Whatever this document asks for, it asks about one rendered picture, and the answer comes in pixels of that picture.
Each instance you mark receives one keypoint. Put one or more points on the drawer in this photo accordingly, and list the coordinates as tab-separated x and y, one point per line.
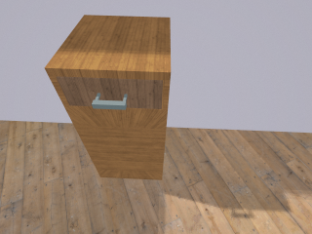
141	93

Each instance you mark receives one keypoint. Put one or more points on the cabinet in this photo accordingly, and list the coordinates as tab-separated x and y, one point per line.
122	143

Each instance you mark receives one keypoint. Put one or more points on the handle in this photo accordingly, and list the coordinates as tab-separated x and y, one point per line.
110	104

